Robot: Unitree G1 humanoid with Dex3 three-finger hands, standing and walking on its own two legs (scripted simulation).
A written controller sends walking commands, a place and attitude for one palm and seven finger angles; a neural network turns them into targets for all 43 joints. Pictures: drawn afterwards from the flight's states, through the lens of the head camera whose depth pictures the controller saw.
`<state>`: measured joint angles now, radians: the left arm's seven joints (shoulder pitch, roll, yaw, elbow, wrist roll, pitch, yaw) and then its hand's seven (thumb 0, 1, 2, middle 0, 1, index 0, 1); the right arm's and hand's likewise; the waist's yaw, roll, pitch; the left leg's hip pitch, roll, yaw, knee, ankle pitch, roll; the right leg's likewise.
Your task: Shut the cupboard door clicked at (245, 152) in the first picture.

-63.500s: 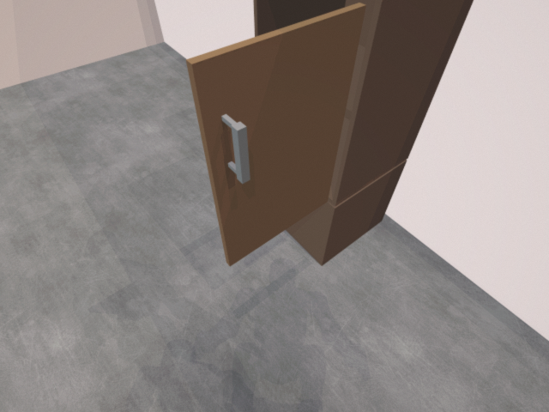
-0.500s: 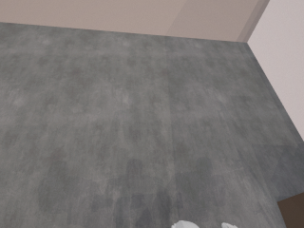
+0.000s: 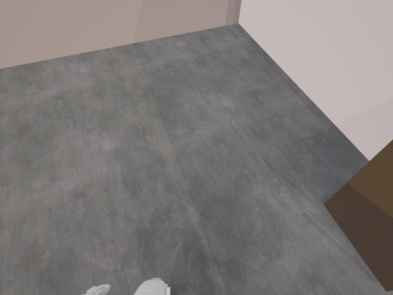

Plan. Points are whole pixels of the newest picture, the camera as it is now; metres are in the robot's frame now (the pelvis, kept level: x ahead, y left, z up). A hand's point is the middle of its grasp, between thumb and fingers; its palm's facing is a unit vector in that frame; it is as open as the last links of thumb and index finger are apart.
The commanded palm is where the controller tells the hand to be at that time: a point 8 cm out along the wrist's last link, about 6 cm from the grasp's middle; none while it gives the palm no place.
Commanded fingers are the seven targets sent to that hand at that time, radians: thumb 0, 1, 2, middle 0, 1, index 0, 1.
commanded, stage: turn to face it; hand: left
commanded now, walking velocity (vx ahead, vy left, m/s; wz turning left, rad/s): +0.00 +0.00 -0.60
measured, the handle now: out of the picture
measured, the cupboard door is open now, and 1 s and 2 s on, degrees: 18 18 18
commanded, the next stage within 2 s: take the last steps up to it in 1.32 s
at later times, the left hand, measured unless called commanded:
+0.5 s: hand (124, 272) +0.18 +0.18 -0.16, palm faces -0.30 -0.92 -0.26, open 7.4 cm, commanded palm none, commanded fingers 0.00 0.90 0.90 -0.20 -0.30 -0.20 -0.30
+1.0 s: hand (146, 261) +0.21 +0.14 -0.18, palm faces -0.50 -0.85 -0.19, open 7.4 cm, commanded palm none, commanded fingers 0.00 0.90 0.90 -0.20 -0.30 -0.20 -0.30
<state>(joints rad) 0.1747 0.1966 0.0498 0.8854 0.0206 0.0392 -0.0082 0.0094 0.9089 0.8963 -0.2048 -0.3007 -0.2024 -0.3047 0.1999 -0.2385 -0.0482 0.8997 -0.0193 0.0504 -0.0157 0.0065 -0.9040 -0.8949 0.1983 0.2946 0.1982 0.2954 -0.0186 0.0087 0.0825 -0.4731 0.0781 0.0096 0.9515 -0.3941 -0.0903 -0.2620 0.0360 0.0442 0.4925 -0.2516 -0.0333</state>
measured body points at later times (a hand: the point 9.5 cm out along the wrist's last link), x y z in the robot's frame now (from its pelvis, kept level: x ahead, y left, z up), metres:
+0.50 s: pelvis +0.02 +0.01 -0.01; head +0.06 -0.01 +0.44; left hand +0.20 +0.23 -0.14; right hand -0.01 -0.25 -0.16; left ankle +0.03 +0.14 -0.74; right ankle -0.02 -0.09 -0.73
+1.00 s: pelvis +0.05 +0.01 -0.01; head +0.10 +0.00 +0.44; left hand +0.24 +0.19 -0.17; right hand +0.00 -0.27 -0.13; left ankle +0.12 +0.10 -0.74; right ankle -0.02 -0.09 -0.74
